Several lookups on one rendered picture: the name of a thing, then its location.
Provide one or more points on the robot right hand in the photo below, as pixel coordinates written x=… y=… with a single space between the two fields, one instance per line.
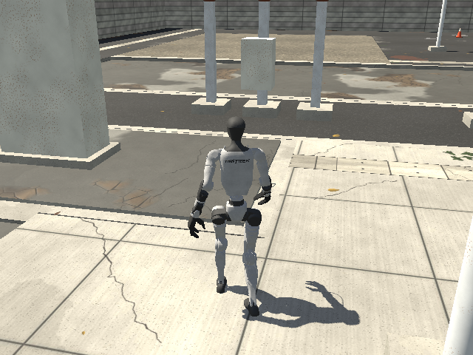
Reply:
x=262 y=201

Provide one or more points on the robot left hand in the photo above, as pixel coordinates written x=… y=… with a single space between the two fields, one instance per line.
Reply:
x=191 y=225

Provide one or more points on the left robot foot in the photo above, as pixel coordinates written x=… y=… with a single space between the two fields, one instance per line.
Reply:
x=221 y=287

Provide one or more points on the right robot forearm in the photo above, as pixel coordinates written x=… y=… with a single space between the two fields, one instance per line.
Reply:
x=266 y=190

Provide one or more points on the robot right upper arm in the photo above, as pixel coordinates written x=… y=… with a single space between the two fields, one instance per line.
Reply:
x=262 y=166

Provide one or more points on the left robot forearm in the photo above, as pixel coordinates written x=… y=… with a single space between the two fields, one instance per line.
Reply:
x=199 y=202

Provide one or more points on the robot left shin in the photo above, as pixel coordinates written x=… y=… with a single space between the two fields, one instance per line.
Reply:
x=220 y=262

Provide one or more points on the robot left upper arm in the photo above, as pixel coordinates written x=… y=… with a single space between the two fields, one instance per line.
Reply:
x=212 y=157

